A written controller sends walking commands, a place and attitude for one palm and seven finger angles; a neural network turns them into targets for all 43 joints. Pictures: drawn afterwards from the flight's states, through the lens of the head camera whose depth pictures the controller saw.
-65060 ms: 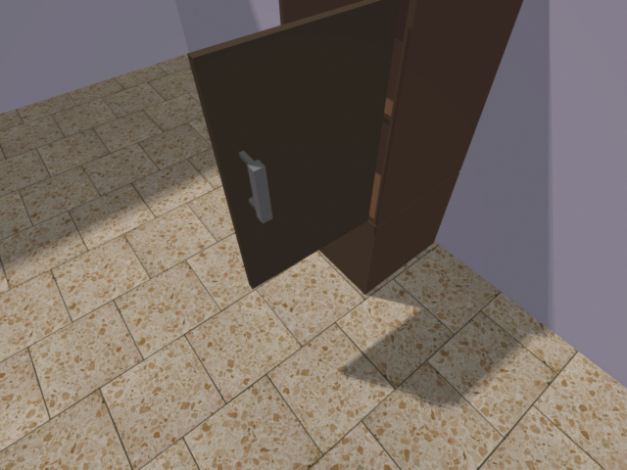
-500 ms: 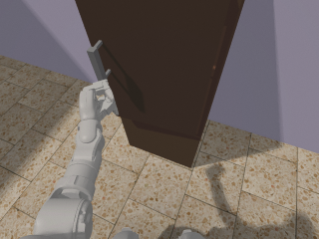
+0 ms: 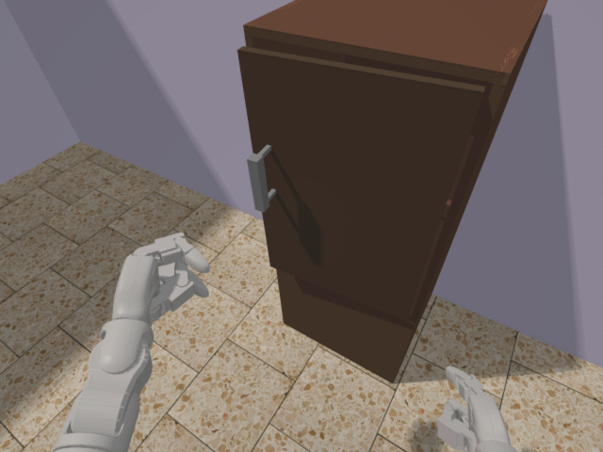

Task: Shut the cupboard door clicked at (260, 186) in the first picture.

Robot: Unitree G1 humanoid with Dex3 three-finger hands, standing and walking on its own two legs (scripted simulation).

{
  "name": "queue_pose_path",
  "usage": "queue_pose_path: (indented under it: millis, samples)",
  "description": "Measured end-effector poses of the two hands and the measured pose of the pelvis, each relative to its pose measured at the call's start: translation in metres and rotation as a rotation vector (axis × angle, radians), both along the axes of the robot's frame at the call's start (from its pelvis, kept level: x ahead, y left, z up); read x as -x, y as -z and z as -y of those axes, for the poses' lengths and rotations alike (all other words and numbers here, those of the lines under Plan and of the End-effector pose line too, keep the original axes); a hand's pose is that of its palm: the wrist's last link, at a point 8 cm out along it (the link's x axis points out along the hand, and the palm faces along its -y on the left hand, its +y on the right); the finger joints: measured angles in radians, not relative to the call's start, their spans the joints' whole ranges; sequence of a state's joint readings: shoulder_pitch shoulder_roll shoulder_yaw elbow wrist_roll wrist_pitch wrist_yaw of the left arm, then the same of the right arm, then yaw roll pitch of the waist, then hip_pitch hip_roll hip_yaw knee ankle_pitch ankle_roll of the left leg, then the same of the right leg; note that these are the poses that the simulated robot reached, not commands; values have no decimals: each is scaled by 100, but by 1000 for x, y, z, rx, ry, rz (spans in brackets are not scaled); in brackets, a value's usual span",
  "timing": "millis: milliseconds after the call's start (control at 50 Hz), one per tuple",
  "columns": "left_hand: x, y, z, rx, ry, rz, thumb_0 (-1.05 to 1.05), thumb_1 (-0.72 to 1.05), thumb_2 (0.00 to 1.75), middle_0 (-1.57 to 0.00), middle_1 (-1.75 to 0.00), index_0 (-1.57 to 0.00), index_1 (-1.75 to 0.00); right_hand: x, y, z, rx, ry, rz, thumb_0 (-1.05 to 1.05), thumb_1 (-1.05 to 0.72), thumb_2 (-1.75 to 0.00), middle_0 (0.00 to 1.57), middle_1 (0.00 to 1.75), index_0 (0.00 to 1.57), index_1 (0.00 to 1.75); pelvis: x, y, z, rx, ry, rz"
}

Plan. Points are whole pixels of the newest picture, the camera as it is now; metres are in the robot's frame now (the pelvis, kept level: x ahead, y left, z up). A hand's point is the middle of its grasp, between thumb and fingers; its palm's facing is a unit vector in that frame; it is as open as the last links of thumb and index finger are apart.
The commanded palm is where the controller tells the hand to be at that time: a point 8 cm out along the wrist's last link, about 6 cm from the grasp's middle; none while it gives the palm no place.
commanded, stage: draw the hand back to the body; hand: left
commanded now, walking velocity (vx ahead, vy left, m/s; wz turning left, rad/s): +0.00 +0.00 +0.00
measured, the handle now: (264, 178) +0.63 +0.13 +0.01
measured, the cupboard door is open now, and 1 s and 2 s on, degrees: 5 5 5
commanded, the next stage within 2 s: step back with the hand held close in 0.84 s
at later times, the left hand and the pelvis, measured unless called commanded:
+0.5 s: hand (35, 326) +0.20 +0.28 +0.16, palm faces +0.46 -0.78 -0.44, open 6.4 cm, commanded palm +0.15 +0.31 +0.18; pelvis +0.01 +0.01 +0.01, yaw +1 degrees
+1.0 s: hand (45, 328) +0.20 +0.27 +0.16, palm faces +0.45 -0.80 -0.41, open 7.4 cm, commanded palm +0.14 +0.30 +0.18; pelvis +0.01 +0.00 +0.01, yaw +0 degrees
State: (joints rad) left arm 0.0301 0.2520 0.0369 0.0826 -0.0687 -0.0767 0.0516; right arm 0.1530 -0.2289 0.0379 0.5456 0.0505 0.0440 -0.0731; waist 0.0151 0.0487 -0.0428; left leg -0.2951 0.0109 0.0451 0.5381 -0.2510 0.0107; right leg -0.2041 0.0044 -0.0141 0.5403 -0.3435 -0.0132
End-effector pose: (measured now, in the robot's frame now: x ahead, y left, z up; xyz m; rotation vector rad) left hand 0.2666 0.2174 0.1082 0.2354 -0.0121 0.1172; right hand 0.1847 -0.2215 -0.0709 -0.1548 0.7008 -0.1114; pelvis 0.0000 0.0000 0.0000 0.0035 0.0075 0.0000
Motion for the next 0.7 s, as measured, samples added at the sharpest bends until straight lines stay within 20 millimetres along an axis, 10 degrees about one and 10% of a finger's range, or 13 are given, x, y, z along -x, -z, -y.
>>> queue_pose_path:
  millis: [240, 520, 700]
  samples:
    - [56, -34, -50, -88, -182, 33, 1, 90, 90, -74, -88, -74, -89, -21, -6, -33, -23, -109, 19, 1, -90, -90, 21, 30, 21, 30, -11, -8, -6, 0, -11, 46]
    - [117, -77, -94, -272, -357, 103, 1, 89, 90, -36, -47, -36, -47, -1, 7, -12, 1, -67, -23, 1, -90, -90, 21, 30, 21, 30, -13, -8, -5, 2, -12, 55]
    - [120, -64, -89, -210, -372, 95, 1, 89, 90, -24, -33, -23, -34, 1, 4, -4, 34, -64, 0, 1, -90, -90, 21, 30, 20, 30, -6, -9, -3, 1, -18, 63]
